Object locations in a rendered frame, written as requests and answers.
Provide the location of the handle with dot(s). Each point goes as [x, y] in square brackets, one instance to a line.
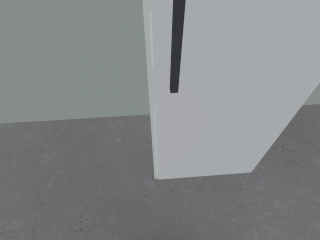
[178, 14]

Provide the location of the fridge door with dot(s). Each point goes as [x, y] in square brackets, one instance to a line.
[246, 68]

